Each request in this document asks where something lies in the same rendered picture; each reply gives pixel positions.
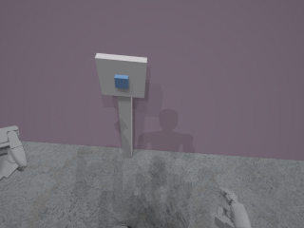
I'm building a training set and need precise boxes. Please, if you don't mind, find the button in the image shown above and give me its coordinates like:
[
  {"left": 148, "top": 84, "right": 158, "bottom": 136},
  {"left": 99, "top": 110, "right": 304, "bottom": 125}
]
[{"left": 114, "top": 74, "right": 129, "bottom": 89}]

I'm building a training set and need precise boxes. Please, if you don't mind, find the robot right hand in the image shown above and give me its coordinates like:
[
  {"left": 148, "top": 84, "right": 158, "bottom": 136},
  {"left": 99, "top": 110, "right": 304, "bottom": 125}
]
[{"left": 215, "top": 186, "right": 252, "bottom": 228}]

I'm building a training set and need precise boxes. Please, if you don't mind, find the robot left hand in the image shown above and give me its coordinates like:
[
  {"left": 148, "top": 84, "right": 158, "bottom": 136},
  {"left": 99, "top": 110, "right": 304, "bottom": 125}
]
[{"left": 0, "top": 125, "right": 28, "bottom": 180}]

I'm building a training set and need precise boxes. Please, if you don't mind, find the panel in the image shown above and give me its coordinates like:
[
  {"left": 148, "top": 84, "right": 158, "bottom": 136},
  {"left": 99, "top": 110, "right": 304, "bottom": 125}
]
[{"left": 95, "top": 53, "right": 147, "bottom": 159}]

